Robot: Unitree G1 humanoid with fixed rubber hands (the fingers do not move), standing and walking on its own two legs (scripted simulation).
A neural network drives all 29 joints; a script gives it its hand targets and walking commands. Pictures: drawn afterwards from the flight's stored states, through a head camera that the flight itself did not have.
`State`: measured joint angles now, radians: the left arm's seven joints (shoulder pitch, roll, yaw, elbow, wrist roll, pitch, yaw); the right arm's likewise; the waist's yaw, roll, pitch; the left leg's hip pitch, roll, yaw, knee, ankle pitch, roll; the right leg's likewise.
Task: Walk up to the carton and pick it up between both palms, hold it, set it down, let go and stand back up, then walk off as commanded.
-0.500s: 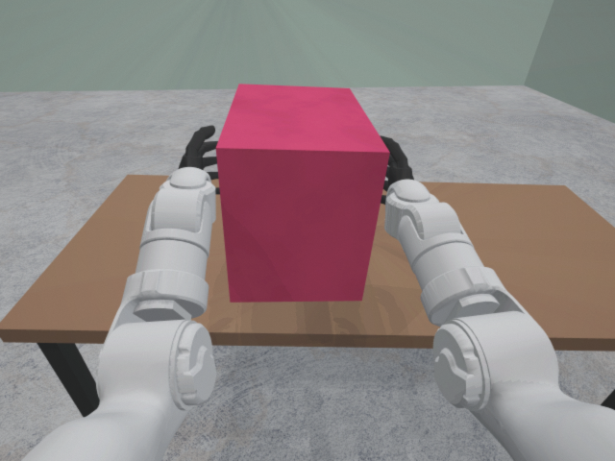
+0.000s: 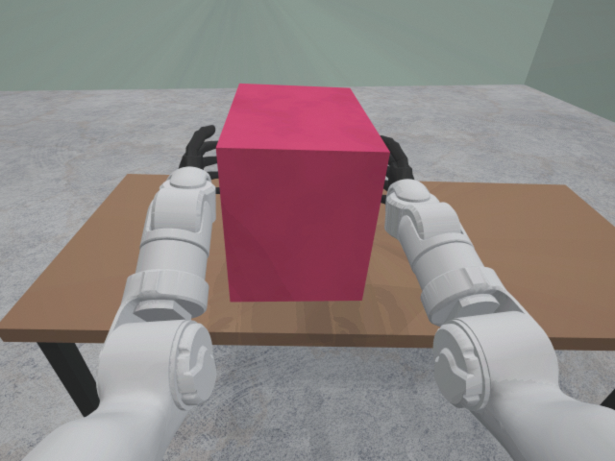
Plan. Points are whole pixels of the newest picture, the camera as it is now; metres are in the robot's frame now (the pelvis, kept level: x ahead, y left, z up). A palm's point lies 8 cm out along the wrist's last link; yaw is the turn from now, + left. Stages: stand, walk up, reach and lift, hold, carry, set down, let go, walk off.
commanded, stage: hold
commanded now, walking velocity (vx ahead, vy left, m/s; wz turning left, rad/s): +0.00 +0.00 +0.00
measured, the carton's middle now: (296, 184) +0.44 +0.05 +0.21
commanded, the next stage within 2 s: set down in 0.62 s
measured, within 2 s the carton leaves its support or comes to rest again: neither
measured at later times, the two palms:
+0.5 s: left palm (194, 180) +0.38 +0.18 +0.25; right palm (399, 190) +0.39 -0.09 +0.24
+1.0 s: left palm (197, 175) +0.40 +0.18 +0.25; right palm (400, 177) +0.41 -0.09 +0.25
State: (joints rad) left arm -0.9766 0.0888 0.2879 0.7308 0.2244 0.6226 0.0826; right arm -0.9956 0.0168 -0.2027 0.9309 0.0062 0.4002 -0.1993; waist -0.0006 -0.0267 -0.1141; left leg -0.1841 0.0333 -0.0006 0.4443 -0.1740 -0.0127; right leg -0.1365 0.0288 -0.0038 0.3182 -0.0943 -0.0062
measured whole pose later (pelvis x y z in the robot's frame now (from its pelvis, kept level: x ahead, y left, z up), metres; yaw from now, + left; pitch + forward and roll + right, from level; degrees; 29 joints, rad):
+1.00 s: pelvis +0.01 +0.00 +0.00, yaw +0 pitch -5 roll -2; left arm -0.99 0.09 0.29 0.75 0.31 0.55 0.03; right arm -1.04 0.02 -0.32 0.99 0.01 0.26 -0.19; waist 0.00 -0.03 -0.09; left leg -0.17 0.03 0.00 0.44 -0.19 0.00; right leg -0.12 0.03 0.00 0.32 -0.11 0.00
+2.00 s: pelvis +0.04 +0.01 +0.00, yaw +0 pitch -5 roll -2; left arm -0.99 0.05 0.29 0.76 0.35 0.46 0.04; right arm -0.95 0.02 -0.31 0.98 0.01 0.10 -0.16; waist 0.00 -0.03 0.03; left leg -0.12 0.03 0.00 0.44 -0.24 0.00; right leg -0.05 0.03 0.00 0.27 -0.14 0.01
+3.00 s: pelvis +0.07 +0.01 +0.00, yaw +0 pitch +1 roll -2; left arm -0.99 0.03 0.31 0.90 0.35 0.22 0.09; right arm -0.92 0.03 -0.48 1.00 -0.15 -0.03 -0.06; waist 0.00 -0.03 0.04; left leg -0.20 0.03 0.00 0.44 -0.27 0.00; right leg -0.13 0.03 0.00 0.27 -0.17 0.01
